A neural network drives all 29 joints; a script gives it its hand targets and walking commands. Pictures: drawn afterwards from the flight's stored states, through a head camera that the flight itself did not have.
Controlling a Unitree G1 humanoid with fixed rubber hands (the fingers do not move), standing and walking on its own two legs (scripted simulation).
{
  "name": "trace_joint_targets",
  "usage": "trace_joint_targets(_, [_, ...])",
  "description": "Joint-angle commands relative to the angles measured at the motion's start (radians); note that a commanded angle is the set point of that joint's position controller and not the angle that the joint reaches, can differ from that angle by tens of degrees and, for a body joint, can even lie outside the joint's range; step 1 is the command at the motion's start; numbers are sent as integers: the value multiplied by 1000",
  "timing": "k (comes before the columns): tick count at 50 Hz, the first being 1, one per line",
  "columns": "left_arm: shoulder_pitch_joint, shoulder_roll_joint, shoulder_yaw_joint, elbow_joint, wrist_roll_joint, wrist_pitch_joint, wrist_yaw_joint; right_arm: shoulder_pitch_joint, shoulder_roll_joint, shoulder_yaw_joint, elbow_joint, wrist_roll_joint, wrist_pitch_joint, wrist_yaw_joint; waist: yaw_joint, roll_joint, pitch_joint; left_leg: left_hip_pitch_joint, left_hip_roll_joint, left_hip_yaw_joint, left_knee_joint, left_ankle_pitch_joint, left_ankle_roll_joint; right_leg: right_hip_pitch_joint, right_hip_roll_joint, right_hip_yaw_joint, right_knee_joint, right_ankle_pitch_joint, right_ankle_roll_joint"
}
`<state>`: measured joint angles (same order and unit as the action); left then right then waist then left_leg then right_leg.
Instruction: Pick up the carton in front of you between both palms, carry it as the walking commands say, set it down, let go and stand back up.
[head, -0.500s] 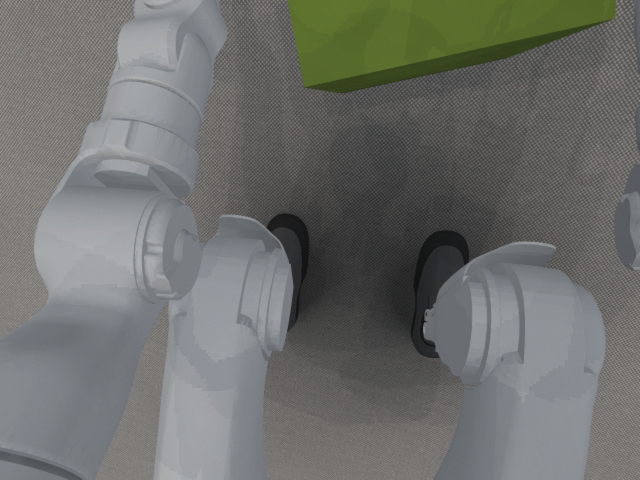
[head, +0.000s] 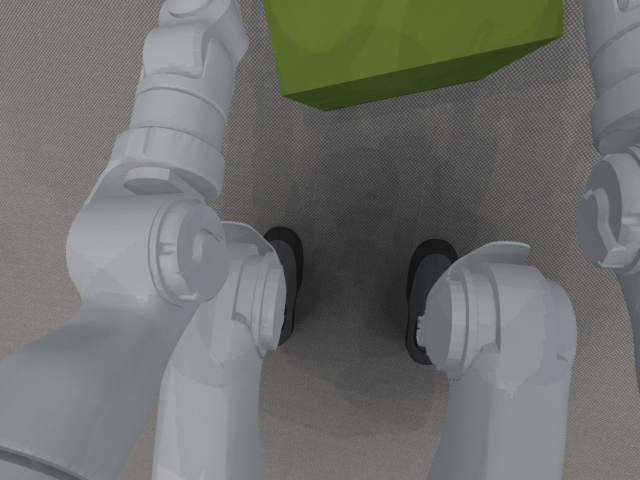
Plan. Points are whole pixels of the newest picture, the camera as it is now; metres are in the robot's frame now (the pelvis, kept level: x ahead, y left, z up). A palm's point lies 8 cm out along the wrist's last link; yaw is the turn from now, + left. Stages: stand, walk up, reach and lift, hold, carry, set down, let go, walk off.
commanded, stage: reach and lift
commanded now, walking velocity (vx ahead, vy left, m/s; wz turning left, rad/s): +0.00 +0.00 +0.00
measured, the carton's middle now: out of the picture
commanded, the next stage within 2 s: none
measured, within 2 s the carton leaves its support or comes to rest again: leaves its support in 0.16 s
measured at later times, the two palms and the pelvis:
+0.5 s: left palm out of the picture +0.52 +0.10 -0.02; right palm out of the picture +0.52 -0.20 -0.03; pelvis +0.00 +0.02 +0.05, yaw -5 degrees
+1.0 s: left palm out of the picture +0.49 +0.11 +0.12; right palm out of the picture +0.48 -0.19 +0.11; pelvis +0.01 +0.02 +0.16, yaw -6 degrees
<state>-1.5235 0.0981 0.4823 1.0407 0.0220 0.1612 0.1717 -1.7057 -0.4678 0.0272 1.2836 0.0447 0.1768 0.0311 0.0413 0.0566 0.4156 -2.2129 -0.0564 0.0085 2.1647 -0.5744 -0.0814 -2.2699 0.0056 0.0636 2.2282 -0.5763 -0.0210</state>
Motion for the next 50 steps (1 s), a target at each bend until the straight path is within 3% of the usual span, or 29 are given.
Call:
trace_joint_targets(1, [-410,-763,-227,-138,-31,21,-257,-261,945,58,-191,20,15,251,34,-173,-999,414,-94,112,-93,288,50,506,76,-47,-194,294,-2])
trace_joint_targets(7, [-409,-899,-336,-212,-125,42,-278,-287,1061,127,-345,77,24,240,24,-157,-1253,397,-98,128,-80,386,48,690,81,-50,-177,462,0])
trace_joint_targets(14, [-496,-1014,-522,-449,-218,97,-274,-347,1207,225,-671,98,69,177,-17,-253,-1871,383,-111,148,-140,468,13,1203,98,-64,-203,787,20])
trace_joint_targets(16, [-487,-1024,-567,-501,-205,111,-272,-298,1251,218,-689,62,93,151,-23,-241,-1906,381,-120,150,-170,444,10,1205,105,-75,-238,752,34])
trace_joint_targets(17, [-508,-1028,-583,-527,-202,119,-273,-265,1268,206,-681,48,111,151,-41,-234,-1887,402,-119,145,-191,425,13,1164,112,-85,-264,703,35])
trace_joint_targets(19, [-483,-1043,-571,-505,-163,141,-275,-202,1305,174,-620,20,138,161,-28,-198,-1772,436,-122,141,-242,364,21,1004,122,-104,-323,542,34])
trace_joint_targets(23, [-376,-1051,-422,-363,-21,182,-276,-124,1328,54,-450,-67,170,200,18,-169,-1471,471,-120,120,-351,176,45,687,132,-129,-429,216,29])
trace_joint_targets(26, [-345,-1043,-318,-309,65,198,-284,-128,1309,-49,-384,-132,178,229,34,-163,-1371,487,-119,108,-421,108,55,615,136,-132,-490,111,21])
trace_joint_targets(32, [-356,-1105,-327,-318,91,217,-308,-101,1318,-139,-359,-204,185,246,-11,-112,-1436,579,-122,96,-517,103,43,680,144,-138,-580,110,11])
trace_joint_targets(38, [-318,-1206,-451,-373,38,238,-338,-74,1390,-69,-466,-179,198,253,-46,-64,-1621,712,-126,93,-579,193,28,838,149,-143,-640,215,9])
trace_joint_targets(44, [-203,-1239,-558,-428,-11,255,-360,-7,1485,69,-594,-102,223,249,-32,-95,-1725,797,-129,88,-639,286,31,1023,150,-136,-701,330,28])
trace_joint_targets(50, [-58,-1248,-587,-413,-12,251,-371,102,1549,135,-635,-76,228,225,-11,-143,-1632,825,-130,73,-721,289,42,1149,155,-111,-793,354,48])
